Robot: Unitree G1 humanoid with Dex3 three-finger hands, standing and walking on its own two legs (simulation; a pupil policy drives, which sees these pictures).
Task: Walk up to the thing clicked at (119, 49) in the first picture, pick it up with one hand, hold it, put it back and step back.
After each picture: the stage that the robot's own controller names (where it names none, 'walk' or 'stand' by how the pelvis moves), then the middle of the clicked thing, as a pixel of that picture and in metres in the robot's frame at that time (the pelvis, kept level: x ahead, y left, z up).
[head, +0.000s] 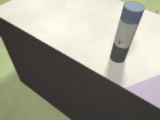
stand; (124, 35) +0.54 -0.16 +0.09
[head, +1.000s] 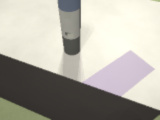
rise first; (70, 24) +0.52 +0.06 +0.12
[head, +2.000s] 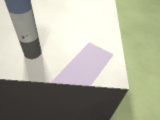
stand; (25, 27) +0.49 +0.20 +0.13
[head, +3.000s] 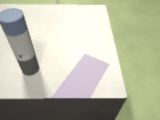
stand; (22, 46) +0.46 +0.21 +0.09
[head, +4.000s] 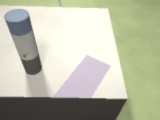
stand; (26, 46) +0.47 +0.20 +0.09
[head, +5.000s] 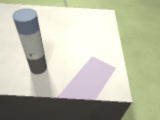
stand; (32, 45) +0.47 +0.18 +0.09
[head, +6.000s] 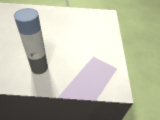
stand; (34, 45) +0.47 +0.18 +0.09
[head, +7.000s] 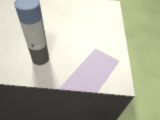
rise first; (35, 35) +0.49 +0.17 +0.09
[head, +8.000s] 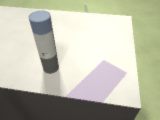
rise first; (46, 45) +0.48 +0.17 +0.09
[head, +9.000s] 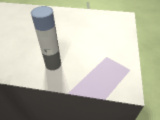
go down; (48, 42) +0.49 +0.16 +0.10
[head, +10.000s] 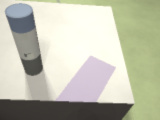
go down; (27, 44) +0.46 +0.16 +0.11
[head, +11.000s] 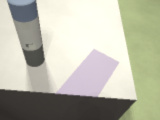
close in; (29, 34) +0.47 +0.15 +0.12
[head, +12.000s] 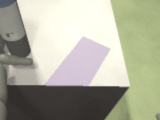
close; (10, 23) +0.48 +0.18 +0.15
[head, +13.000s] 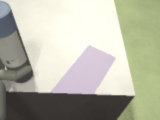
lift; (11, 49) +0.40 +0.19 +0.14
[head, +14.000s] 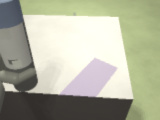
lift; (15, 49) +0.32 +0.17 +0.24
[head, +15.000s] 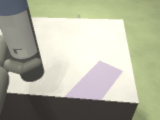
hold; (21, 38) +0.33 +0.15 +0.27
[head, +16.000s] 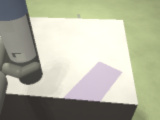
hold; (19, 41) +0.32 +0.16 +0.26
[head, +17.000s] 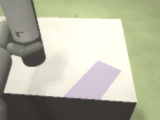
crouch; (23, 22) +0.37 +0.15 +0.29
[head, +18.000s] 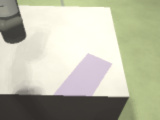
lower; out of the picture +0.47 +0.19 +0.28
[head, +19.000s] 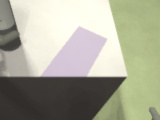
lower; out of the picture +0.50 +0.19 +0.16
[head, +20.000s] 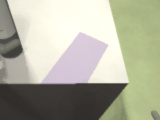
lower; out of the picture +0.48 +0.19 +0.16
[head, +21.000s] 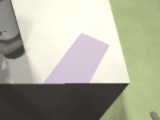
lower; (2, 21) +0.48 +0.18 +0.15
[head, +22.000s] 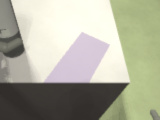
lower; (2, 19) +0.48 +0.18 +0.15
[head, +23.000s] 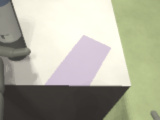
open; (5, 24) +0.47 +0.18 +0.15
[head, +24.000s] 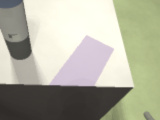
sink last; (13, 23) +0.46 +0.16 +0.15
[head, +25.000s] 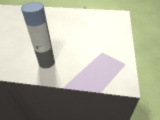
sink last; (40, 39) +0.49 +0.18 +0.13
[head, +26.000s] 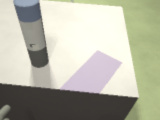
stand; (34, 36) +0.48 +0.17 +0.14
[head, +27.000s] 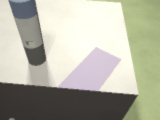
stand; (30, 33) +0.48 +0.17 +0.15
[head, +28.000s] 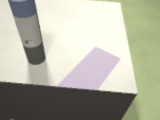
stand; (30, 32) +0.48 +0.18 +0.15
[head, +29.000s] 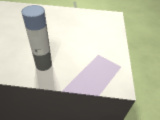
stand; (39, 42) +0.48 +0.17 +0.10
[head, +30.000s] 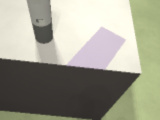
walk; (40, 10) +0.54 +0.14 +0.12
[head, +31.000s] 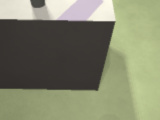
walk; out of the picture +0.78 +0.23 +0.13
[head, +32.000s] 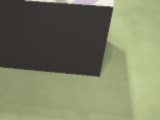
stand; out of the picture +1.10 +0.17 +0.11
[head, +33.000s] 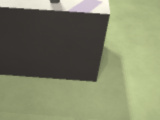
stand; out of the picture +1.07 +0.18 +0.09
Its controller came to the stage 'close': yes
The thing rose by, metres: 0.19
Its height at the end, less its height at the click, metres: +0.00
